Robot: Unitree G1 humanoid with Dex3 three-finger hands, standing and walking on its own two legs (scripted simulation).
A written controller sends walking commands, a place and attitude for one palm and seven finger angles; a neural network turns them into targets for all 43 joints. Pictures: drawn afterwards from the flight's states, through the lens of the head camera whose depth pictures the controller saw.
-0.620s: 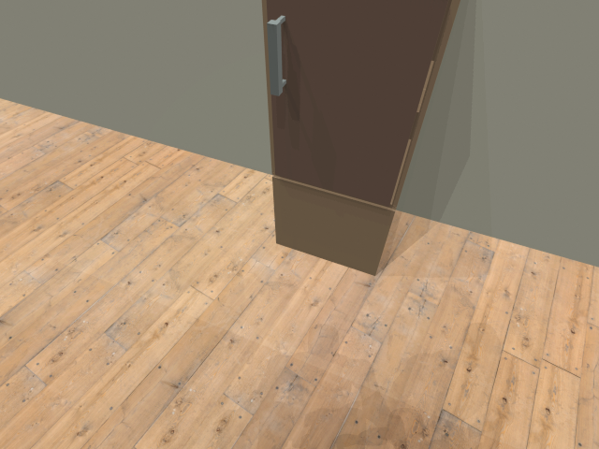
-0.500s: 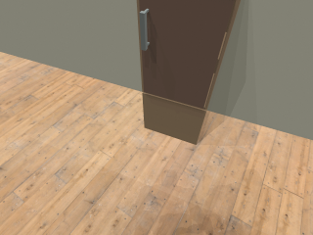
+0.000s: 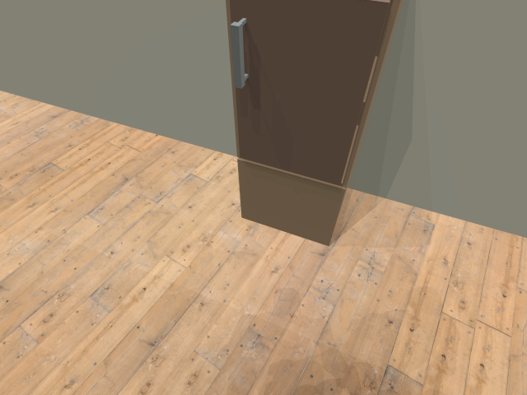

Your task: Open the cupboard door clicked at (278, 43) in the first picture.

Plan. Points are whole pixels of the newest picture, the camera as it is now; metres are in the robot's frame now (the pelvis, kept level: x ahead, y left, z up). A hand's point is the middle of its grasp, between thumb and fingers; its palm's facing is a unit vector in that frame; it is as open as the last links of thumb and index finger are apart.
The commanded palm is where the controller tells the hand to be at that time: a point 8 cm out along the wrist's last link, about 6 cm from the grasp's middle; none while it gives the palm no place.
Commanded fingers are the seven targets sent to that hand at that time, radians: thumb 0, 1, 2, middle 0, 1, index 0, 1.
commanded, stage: look at it before walking up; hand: left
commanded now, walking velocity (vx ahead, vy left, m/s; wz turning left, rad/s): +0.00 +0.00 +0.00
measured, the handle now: (241, 54) +0.96 +0.12 +0.07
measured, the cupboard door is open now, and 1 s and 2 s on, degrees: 0 0 0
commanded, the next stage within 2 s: turn to face it in 0.22 s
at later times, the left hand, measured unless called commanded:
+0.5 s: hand out of the picture +0.02 +0.20 -0.18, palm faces -0.01 -0.97 -0.26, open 7.4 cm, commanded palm none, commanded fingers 0.00 0.90 0.90 -0.20 -0.30 -0.20 -0.30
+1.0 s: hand out of the picture +0.08 +0.18 -0.18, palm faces -0.18 -0.94 -0.29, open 7.4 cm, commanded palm none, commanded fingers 0.00 0.90 0.90 -0.20 -0.30 -0.20 -0.30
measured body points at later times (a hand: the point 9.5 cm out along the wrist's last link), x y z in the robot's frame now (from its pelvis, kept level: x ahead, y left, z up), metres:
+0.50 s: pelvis -0.01 -0.01 +0.00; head +0.01 -0.01 +0.45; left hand +0.02 +0.25 -0.16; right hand +0.03 -0.26 -0.16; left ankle +0.01 +0.12 -0.75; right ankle -0.05 -0.11 -0.75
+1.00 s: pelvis -0.03 -0.01 -0.03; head +0.00 -0.04 +0.42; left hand +0.09 +0.23 -0.16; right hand -0.06 -0.25 -0.19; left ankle +0.00 +0.12 -0.73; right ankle -0.06 -0.11 -0.75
